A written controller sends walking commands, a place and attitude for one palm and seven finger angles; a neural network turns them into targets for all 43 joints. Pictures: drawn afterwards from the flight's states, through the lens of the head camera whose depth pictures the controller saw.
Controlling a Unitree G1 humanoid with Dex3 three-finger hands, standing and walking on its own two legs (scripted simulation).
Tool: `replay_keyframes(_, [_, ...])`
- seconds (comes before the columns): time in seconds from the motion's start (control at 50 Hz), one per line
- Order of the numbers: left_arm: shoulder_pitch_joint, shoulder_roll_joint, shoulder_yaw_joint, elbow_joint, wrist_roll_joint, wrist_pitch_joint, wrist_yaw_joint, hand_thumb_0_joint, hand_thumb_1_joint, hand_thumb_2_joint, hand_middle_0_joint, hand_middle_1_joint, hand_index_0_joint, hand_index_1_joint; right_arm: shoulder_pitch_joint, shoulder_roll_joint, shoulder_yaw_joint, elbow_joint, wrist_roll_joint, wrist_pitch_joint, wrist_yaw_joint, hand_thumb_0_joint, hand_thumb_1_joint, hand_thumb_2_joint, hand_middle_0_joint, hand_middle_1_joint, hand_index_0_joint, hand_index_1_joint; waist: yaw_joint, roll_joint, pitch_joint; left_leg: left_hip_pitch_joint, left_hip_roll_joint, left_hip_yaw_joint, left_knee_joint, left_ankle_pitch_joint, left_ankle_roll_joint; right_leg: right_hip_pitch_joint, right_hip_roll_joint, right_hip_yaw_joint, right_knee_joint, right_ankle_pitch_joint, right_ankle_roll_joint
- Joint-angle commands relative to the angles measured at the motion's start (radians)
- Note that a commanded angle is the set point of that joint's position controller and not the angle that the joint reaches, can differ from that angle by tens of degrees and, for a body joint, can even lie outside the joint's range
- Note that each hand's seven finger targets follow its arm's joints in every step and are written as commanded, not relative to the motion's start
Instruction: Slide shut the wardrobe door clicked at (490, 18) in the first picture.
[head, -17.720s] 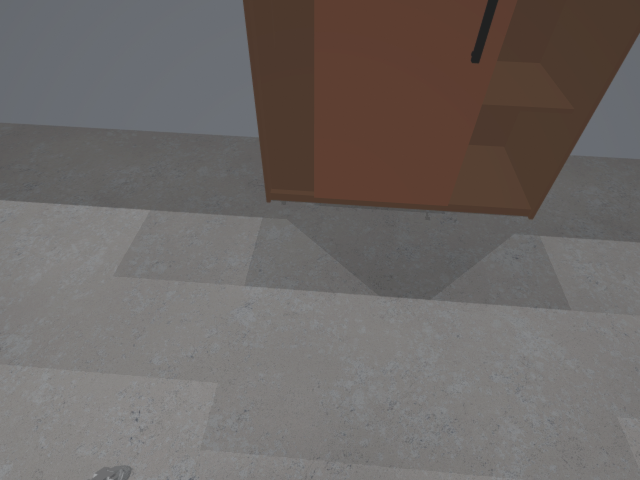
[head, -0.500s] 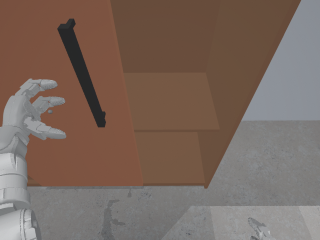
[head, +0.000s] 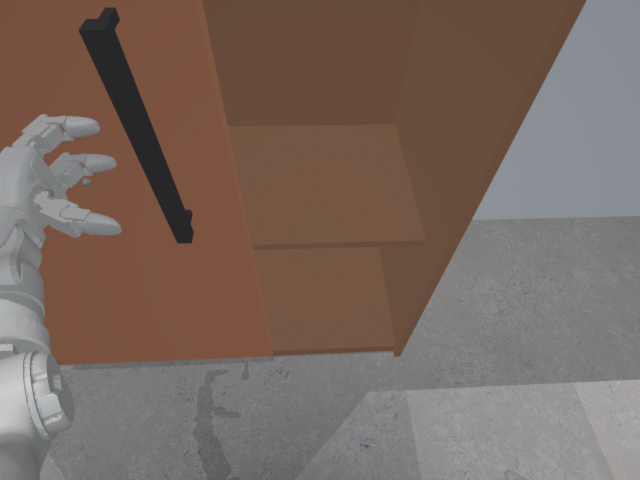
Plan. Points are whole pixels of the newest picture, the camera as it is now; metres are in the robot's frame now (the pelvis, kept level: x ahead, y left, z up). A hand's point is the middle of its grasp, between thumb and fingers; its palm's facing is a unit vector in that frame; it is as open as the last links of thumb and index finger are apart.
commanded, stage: move the hooked fingers beside the handle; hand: left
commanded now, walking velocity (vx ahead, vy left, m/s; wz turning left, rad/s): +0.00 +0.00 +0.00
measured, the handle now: (155, 149) +0.50 +0.21 +0.13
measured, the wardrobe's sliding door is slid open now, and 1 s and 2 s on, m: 0.39 0.39 0.39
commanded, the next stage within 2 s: feel for the door with the fingertips in 1.10 s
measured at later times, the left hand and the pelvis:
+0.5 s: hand (80, 181) +0.44 +0.28 +0.14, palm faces +0.05 -1.00 -0.02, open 14.0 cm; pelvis +0.01 +0.01 +0.00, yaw -1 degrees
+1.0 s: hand (95, 185) +0.44 +0.27 +0.13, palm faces +0.05 -1.00 -0.03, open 14.0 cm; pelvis +0.01 +0.01 +0.00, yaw +0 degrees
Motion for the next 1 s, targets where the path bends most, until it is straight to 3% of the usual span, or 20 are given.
replay_keyframes(0.0, [-0.442,0.317,0.038,-0.170,-0.028,-0.076,-0.007,0.000,-0.500,0.300,-0.300,-1.200,-0.300,-1.200,0.071,-0.164,-0.067,-0.091,0.003,-0.019,-0.009,0.000,-0.900,-0.900,0.200,0.300,0.200,0.300,-0.012,0.029,-0.314,0.113,-0.001,-0.058,-0.055,0.320,0.014,0.139,0.006,0.043,-0.033,0.299,-0.008])
replay_keyframes(0.06, [-0.413,0.323,0.058,-0.203,-0.042,-0.098,-0.012,0.000,-0.500,0.300,-0.300,-1.200,-0.300,-1.200,0.080,-0.166,-0.073,-0.097,-0.002,-0.010,-0.006,0.000,-0.900,-0.900,0.200,0.300,0.200,0.300,0.004,0.062,-0.374,0.151,0.004,-0.059,-0.045,0.371,0.012,0.145,0.011,0.044,-0.024,0.318,-0.011])
replay_keyframes(0.1, [-0.428,0.304,0.043,-0.207,-0.041,-0.100,-0.010,0.000,-0.500,0.300,-0.300,-1.200,-0.300,-1.200,0.083,-0.161,-0.074,-0.092,-0.002,-0.005,-0.004,0.000,-0.900,-0.900,0.200,0.300,0.200,0.300,-0.004,0.077,-0.368,0.158,0.004,-0.060,-0.046,0.363,0.010,0.131,0.010,0.044,-0.028,0.311,-0.007])
replay_keyframes(0.22, [-0.369,0.368,0.096,-0.191,-0.024,-0.078,0.004,0.000,-0.500,0.300,-0.300,-1.200,-0.300,-1.200,0.091,-0.164,-0.076,-0.104,-0.001,0.020,0.002,0.000,-0.900,-0.900,0.200,0.300,0.200,0.300,0.012,0.064,-0.334,0.107,0.002,-0.056,-0.049,0.369,0.015,0.147,0.010,0.044,-0.023,0.329,-0.007])
replay_keyframes(0.3, [-0.389,0.392,0.113,-0.284,-0.029,-0.101,0.002,0.000,-0.500,0.300,-0.300,-1.200,-0.300,-1.200,0.090,-0.160,-0.079,-0.114,-0.002,0.028,0.003,0.000,-0.900,-0.900,0.200,0.300,0.200,0.300,0.010,0.100,-0.393,0.157,0.006,-0.057,-0.039,0.441,0.015,0.171,0.013,0.048,-0.016,0.376,-0.008])
replay_keyframes(0.34, [-0.362,0.344,0.090,-0.329,-0.043,-0.105,-0.004,0.000,-0.500,0.300,-0.300,-1.200,-0.300,-1.200,0.081,-0.153,-0.081,-0.123,-0.001,0.026,0.005,0.000,-0.900,-0.900,0.200,0.300,0.200,0.300,0.012,0.145,-0.410,0.207,0.011,-0.059,-0.036,0.484,0.009,0.152,0.016,0.046,-0.019,0.374,-0.008])
replay_keyframes(0.44, [-0.285,0.275,0.058,-0.268,-0.069,-0.051,-0.025,0.000,-0.500,0.300,-0.300,-1.200,-0.300,-1.200,0.073,-0.159,-0.081,-0.119,0.005,0.028,0.008,0.000,-0.900,-0.900,0.200,0.300,0.200,0.300,0.007,0.068,-0.329,0.162,0.012,-0.058,-0.049,0.438,0.013,0.130,0.016,0.034,-0.032,0.351,-0.006])
replay_keyframes(0.46, [-0.293,0.271,0.049,-0.258,-0.065,-0.041,-0.028,0.000,-0.500,0.300,-0.300,-1.200,-0.300,-1.200,0.070,-0.160,-0.080,-0.118,0.005,0.029,0.007,0.000,-0.900,-0.900,0.200,0.300,0.200,0.300,0.003,0.095,-0.309,0.158,0.010,-0.050,-0.045,0.433,0.015,0.120,0.013,0.037,-0.034,0.352,-0.009])
replay_keyframes(0.52, [-0.263,0.286,0.056,-0.261,-0.060,-0.021,-0.027,0.000,-0.500,0.300,-0.300,-1.200,-0.300,-1.200,0.067,-0.162,-0.080,-0.128,0.007,0.031,0.009,0.000,-0.900,-0.900,0.200,0.300,0.200,0.300,0.008,0.059,-0.303,0.133,0.007,-0.055,-0.049,0.418,0.013,0.129,0.011,0.032,-0.029,0.352,-0.008])
replay_keyframes(0.54, [-0.281,0.262,0.036,-0.278,-0.061,-0.024,-0.025,0.000,-0.500,0.300,-0.300,-1.200,-0.300,-1.200,0.063,-0.160,-0.079,-0.134,0.005,0.029,0.010,0.000,-0.900,-0.900,0.200,0.300,0.200,0.300,0.004,0.053,-0.306,0.138,0.007,-0.056,-0.049,0.418,0.013,0.126,0.011,0.032,-0.029,0.351,-0.008])
replay_keyframes(0.6, [-0.327,0.284,0.055,-0.352,-0.065,-0.056,-0.012,0.000,-0.500,0.300,-0.300,-1.200,-0.300,-1.200,0.058,-0.154,-0.080,-0.136,0.001,0.029,0.009,0.000,-0.900,-0.900,0.200,0.300,0.200,0.300,0.005,0.081,-0.360,0.185,0.009,-0.062,-0.038,0.450,0.010,0.137,0.016,0.038,-0.023,0.357,-0.010])
replay_keyframes(0.66, [-0.426,0.264,0.024,-0.377,-0.066,-0.078,-0.002,0.000,-0.500,0.300,-0.300,-1.200,-0.300,-1.200,0.052,-0.150,-0.074,-0.121,0.002,0.026,0.002,0.000,-0.900,-0.900,0.200,0.300,0.200,0.300,-0.023,0.101,-0.341,0.205,0.012,-0.068,-0.033,0.424,0.007,0.099,0.018,0.036,-0.028,0.323,-0.011])
replay_keyframes(0.7, [-0.461,0.256,0.012,-0.357,-0.060,-0.083,0.005,0.000,-0.500,0.300,-0.300,-1.200,-0.300,-1.200,0.048,-0.149,-0.072,-0.109,0.001,0.019,-0.002,0.000,-0.900,-0.900,0.200,0.300,0.200,0.300,-0.027,0.113,-0.335,0.212,0.010,-0.078,-0.041,0.390,0.003,0.087,0.018,0.033,-0.034,0.288,-0.013])
replay_keyframes(0.78, [-0.379,0.215,-0.015,-0.322,-0.046,-0.056,0.016,0.000,-0.500,0.300,-0.300,-1.200,-0.300,-1.200,0.046,-0.143,-0.068,-0.110,0.001,0.012,-0.001,0.000,-0.900,-0.900,0.200,0.300,0.200,0.300,-0.003,0.162,-0.356,0.248,0.012,-0.088,-0.039,0.467,-0.011,0.087,0.013,0.027,-0.031,0.300,-0.018])
replay_keyframes(0.84, [-0.356,0.251,0.022,-0.223,-0.050,-0.026,0.023,0.000,-0.500,0.300,-0.300,-1.200,-0.300,-1.200,0.047,-0.154,-0.065,-0.107,0.003,0.020,0.000,0.000,-0.900,-0.900,0.200,0.300,0.200,0.300,-0.005,0.025,-0.288,0.142,0.009,-0.079,-0.053,0.369,-0.001,0.108,0.013,0.021,-0.033,0.293,-0.012])
replay_keyframes(0.86, [-0.318,0.290,0.062,-0.194,-0.049,-0.025,0.028,0.000,-0.500,0.300,-0.300,-1.200,-0.300,-1.200,0.051,-0.160,-0.065,-0.110,0.001,0.024,0.000,0.000,-0.900,-0.900,0.200,0.300,0.200,0.300,0.012,0.003,-0.289,0.113,0.005,-0.071,-0.052,0.361,0.007,0.135,0.011,0.027,-0.030,0.306,-0.014])
replay_keyframes(0.9, [-0.329,0.282,0.048,-0.223,-0.044,-0.031,0.030,0.000,-0.500,0.300,-0.300,-1.200,-0.300,-1.200,0.042,-0.153,-0.063,-0.128,0.003,0.023,0.002,0.000,-0.900,-0.900,0.200,0.300,0.200,0.300,0.015,0.029,-0.298,0.104,0.001,-0.064,-0.058,0.358,0.007,0.154,0.007,0.031,-0.024,0.322,-0.013])
replay_keyframes(0.92, [-0.331,0.263,0.027,-0.261,-0.037,-0.043,0.029,0.000,-0.500,0.300,-0.300,-1.200,-0.300,-1.200,0.039,-0.148,-0.064,-0.136,0.002,0.023,0.005,0.000,-0.900,-0.900,0.200,0.300,0.200,0.300,0.018,0.068,-0.323,0.130,0.002,-0.064,-0.055,0.389,0.004,0.154,0.006,0.033,-0.020,0.333,-0.015])
replay_keyframes(0.96, [-0.307,0.293,0.053,-0.351,-0.032,-0.070,0.036,0.000,-0.500,0.300,-0.300,-1.200,-0.300,-1.200,0.045,-0.146,-0.071,-0.148,-0.003,0.024,0.009,0.000,-0.900,-0.900,0.200,0.300,0.200,0.300,0.034,0.115,-0.395,0.186,0.008,-0.065,-0.040,0.491,0.000,0.176,0.008,0.040,-0.010,0.375,-0.016])
replay_keyframes(0.98, [-0.284,0.297,0.070,-0.361,-0.041,-0.076,0.037,0.000,-0.500,0.300,-0.300,-1.200,-0.300,-1.200,0.047,-0.144,-0.073,-0.150,-0.002,0.026,0.011,0.000,-0.900,-0.900,0.200,0.300,0.200,0.300,0.034,0.091,-0.408,0.196,0.010,-0.065,-0.040,0.499,0.000,0.186,0.012,0.041,-0.013,0.385,-0.013])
